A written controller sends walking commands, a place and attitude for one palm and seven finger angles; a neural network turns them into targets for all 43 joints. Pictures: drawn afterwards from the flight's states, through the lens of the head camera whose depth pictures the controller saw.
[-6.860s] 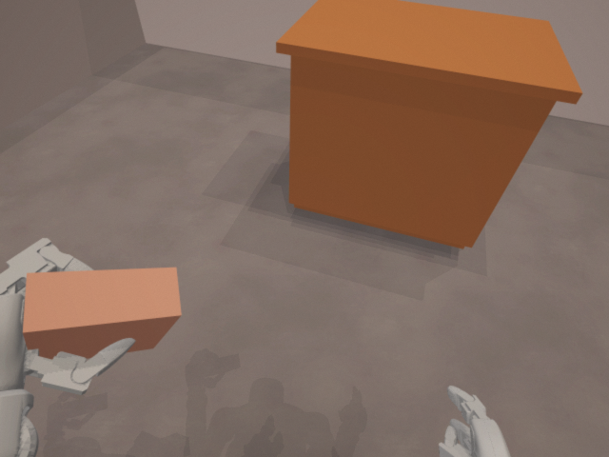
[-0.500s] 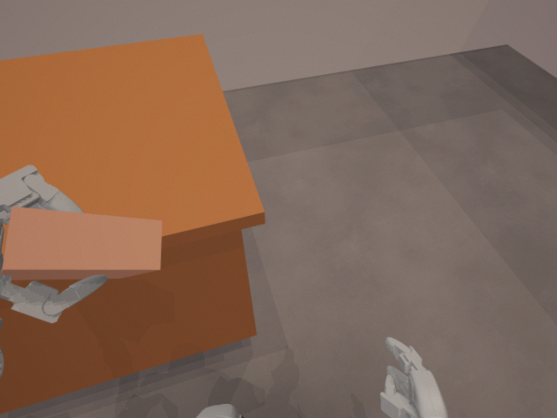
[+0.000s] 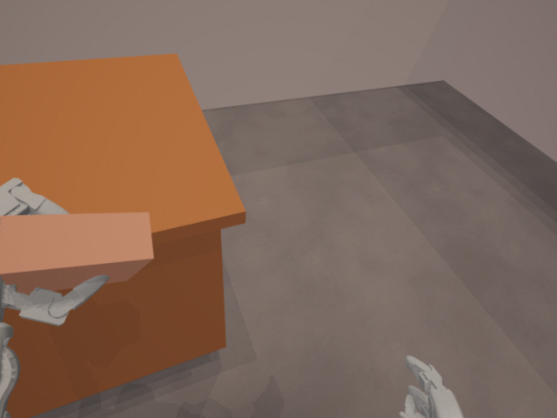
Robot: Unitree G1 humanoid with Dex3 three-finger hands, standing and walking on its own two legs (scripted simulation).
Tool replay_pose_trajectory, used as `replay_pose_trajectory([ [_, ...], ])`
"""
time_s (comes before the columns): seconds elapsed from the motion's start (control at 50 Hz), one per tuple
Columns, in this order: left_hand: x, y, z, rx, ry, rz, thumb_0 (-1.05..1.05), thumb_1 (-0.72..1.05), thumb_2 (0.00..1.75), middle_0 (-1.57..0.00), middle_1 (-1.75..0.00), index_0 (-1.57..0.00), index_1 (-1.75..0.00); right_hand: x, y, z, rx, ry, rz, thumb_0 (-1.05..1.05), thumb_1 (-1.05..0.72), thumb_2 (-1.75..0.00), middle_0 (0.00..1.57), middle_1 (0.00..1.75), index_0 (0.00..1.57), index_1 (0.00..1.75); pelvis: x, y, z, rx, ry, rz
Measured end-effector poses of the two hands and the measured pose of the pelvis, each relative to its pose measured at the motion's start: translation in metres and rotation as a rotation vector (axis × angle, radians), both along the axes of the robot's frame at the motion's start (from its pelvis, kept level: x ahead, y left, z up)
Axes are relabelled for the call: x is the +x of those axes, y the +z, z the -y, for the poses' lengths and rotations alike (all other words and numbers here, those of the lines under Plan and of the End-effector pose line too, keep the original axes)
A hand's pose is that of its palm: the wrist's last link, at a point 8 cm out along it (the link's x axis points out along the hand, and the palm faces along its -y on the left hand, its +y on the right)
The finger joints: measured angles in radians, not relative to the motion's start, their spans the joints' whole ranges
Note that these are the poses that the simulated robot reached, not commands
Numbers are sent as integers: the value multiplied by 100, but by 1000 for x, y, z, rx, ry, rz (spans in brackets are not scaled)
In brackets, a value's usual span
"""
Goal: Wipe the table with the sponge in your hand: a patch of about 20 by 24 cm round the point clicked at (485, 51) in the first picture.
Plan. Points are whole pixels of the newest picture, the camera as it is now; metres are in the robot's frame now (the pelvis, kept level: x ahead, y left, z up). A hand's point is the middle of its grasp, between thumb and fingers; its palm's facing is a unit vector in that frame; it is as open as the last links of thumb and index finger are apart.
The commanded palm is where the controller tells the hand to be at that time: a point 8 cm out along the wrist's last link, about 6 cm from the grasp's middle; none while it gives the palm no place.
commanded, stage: come to a stop and stand still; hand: left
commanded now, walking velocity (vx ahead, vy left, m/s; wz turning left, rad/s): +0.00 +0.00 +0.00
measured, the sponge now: (98, 253) +0.24 +0.23 +0.15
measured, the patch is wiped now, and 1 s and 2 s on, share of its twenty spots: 0.00 0.00 0.00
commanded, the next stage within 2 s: look again from close up in 0.94 s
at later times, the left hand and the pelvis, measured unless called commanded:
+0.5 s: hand (41, 235) +0.25 +0.29 +0.17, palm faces +0.42 -0.83 -0.37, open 9.4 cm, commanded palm +0.20 +0.32 +0.18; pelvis +0.05 +0.04 +0.01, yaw +2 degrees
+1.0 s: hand (68, 234) +0.26 +0.28 +0.15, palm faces +0.40 -0.84 -0.38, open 9.4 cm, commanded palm +0.21 +0.30 +0.18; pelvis +0.06 +0.02 +0.01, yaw +2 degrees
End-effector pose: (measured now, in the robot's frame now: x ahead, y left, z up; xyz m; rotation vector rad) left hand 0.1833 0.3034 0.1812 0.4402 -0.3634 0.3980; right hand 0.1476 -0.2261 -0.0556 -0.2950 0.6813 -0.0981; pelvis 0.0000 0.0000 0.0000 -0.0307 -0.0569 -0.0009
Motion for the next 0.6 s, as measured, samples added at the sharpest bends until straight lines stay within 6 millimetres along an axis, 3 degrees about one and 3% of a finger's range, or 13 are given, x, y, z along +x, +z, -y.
replay_pose_trajectory([
  [0.14, 0, -13, 3, -37, -80, -71, 0, -43, 102, -80, -138, -80, -138, 15, -6, -42, 54, 51, -7, 1, -90, -90, 21, 30, 20, 30, 9, 1, -21, -12, -2, -16],
  [0.22, 8, -23, -14, -32, -55, -137, 0, -43, 102, -80, -138, -80, -138, 24, -6, -58, 57, 63, -27, 1, -90, -90, 21, 30, 20, 30, 15, 4, -28, -3, 9, -27],
  [0.28, 13, -19, -28, -11, -12, -133, 0, -43, 102, -80, -138, -80, -138, 35, -6, -65, 56, 88, -29, 1, -90, -90, 21, 30, 20, 30, 20, 4, -31, 10, 28, -33],
  [0.44, 18, 1, -28, 17, 6, -65, 0, -43, 102, -80, -138, -80, -138, 72, -2, -68, 56, 130, 0, 1, -90, -90, 21, 30, 20, 30, 41, 5, -36, 15, 36, -50],
  [0.6, 38, -13, -25, -31, 20, -124, 0, -43, 102, -80, -138, -80, -138, 100, 4, -54, 47, 100, 34, 1, -90, -90, 21, 30, 20, 30, 56, 6, -32, 17, 35, -57],
])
